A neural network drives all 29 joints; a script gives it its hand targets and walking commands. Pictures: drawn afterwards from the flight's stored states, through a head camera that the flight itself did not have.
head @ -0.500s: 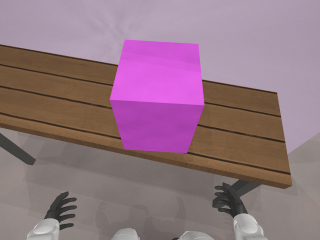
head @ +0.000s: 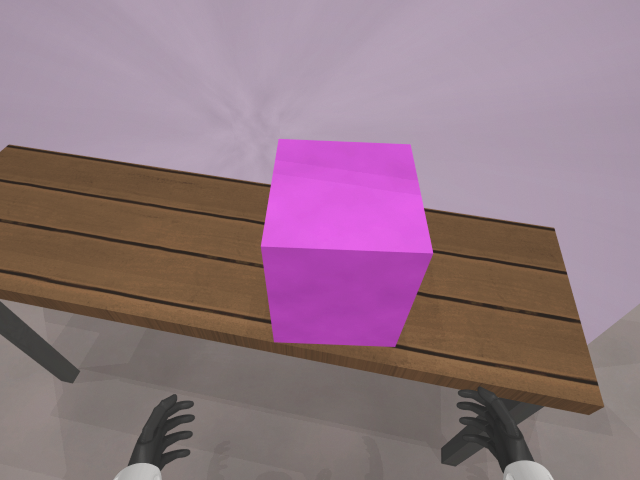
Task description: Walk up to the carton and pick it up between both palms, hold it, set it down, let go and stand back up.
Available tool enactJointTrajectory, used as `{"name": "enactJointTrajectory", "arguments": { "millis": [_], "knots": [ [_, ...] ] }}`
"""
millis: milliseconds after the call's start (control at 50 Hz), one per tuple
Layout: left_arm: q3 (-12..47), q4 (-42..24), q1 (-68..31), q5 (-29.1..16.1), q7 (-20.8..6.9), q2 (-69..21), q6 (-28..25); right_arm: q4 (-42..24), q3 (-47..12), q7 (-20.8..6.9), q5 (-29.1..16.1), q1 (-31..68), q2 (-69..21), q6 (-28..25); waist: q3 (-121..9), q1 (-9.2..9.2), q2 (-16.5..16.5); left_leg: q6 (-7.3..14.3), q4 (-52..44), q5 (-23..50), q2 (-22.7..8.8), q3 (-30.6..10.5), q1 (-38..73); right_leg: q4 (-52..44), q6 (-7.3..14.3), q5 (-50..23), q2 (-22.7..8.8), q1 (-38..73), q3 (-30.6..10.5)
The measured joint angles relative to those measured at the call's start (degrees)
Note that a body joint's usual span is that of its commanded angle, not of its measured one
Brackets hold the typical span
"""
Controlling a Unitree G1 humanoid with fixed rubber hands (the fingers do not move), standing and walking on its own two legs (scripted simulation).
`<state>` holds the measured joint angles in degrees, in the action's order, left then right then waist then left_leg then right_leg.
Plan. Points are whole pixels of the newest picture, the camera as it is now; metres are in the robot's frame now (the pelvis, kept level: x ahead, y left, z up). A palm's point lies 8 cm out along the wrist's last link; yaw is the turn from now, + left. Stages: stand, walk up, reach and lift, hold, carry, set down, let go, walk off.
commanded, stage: reach and lift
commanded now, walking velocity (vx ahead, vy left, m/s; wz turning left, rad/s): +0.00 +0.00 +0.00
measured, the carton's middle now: (339, 247) +0.44 +0.01 +0.00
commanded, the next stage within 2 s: none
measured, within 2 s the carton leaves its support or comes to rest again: neither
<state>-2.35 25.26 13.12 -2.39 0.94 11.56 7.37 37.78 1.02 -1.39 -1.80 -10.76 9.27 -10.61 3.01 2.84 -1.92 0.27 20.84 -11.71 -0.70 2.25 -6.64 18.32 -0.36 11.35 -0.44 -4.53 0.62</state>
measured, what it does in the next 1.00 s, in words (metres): stands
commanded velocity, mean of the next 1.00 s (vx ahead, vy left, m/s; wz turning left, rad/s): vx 0.00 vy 0.00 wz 0.00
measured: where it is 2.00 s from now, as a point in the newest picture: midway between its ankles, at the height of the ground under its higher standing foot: outside the picture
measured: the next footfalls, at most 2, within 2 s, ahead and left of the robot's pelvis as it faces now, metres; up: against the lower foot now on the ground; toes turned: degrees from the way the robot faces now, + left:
none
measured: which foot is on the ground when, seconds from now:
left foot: down 0.00-1.00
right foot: down 0.00-1.00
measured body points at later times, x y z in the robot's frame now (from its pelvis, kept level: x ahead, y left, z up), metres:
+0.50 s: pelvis +0.00 -0.01 +0.00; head +0.00 +0.00 +0.45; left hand +0.18 +0.24 -0.05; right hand +0.22 -0.21 -0.04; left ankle +0.00 +0.11 -0.75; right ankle -0.01 -0.13 -0.75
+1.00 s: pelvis +0.00 -0.01 +0.00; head +0.00 +0.00 +0.44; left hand +0.25 +0.23 -0.01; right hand +0.26 -0.20 -0.01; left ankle +0.00 +0.11 -0.75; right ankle -0.01 -0.13 -0.75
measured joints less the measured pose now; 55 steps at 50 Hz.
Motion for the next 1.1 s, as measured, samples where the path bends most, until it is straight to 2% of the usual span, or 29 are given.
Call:
{"name": "enactJointTrajectory", "arguments": {
  "millis": [180, 380, 660, 900, 980, 1100],
  "knots": [
    [1.1, -0.5, 1.7, -2.4, -0.2, 0.9, -4.8, -4.0, 0.5, 0.8, -0.8, -2.2, -1.2, -0.8, -0.7, 0.58, 0.3, -0.2, -1.0, 0.4, -0.3, 0.5, 0.8, -0.3, 0.2, -0.2, 0.3, 0.2, -0.5],
    [2.5, 0.2, 0.9, -6.8, -1.8, 3.8, -10.4, -7.9, 0.4, 2.7, -2.3, -2.0, -2.5, -0.9, -1.3, 1.05, 0.5, -0.7, -0.8, 0.4, -0.6, 0.1, 0.4, 0.8, 0.7, 0.4, 0.6, -0.5, -0.1],
    [3.8, 3.2, -4.3, -10.3, -3.6, 5.6, -18.3, -7.9, -1.1, 5.0, -5.6, 1.7, -3.2, -4.0, -1.6, 0.13, 0.8, -1.0, 1.4, -1.0, -0.7, -0.4, -0.2, 2.9, 0.8, 2.0, 0.7, -0.9, 0.4],
    [4.5, 6.6, -8.9, -11.3, -3.6, 5.5, -25.2, -5.4, -2.8, 5.5, -9.3, 6.0, -2.2, -9.1, -1.5, -1.01, 1.0, -0.8, 3.9, -2.5, -0.7, -0.3, -1.6, 4.9, 0.6, 3.1, 0.6, -2.0, 0.2],
    [4.6, 7.8, -11.2, -11.8, -3.3, 5.5, -25.3, -4.3, -3.4, 5.6, -10.4, 8.4, -1.7, -9.1, -1.5, -1.27, 1.1, -0.7, 4.4, -2.7, -0.7, -0.2, -1.9, 5.3, 0.5, 3.2, 0.6, -2.3, 0.1],
    [4.1, 6.4, -14.7, -12.3, -2.8, 5.5, -20.1, -5.3, -3.7, 6.1, -11.9, 12.5, -0.6, -4.6, -1.9, -1.27, 1.1, -0.6, 3.0, -2.0, -0.7, 0.3, -1.3, 3.9, 0.5, 2.3, 0.6, -1.9, -0.4]
  ]
}}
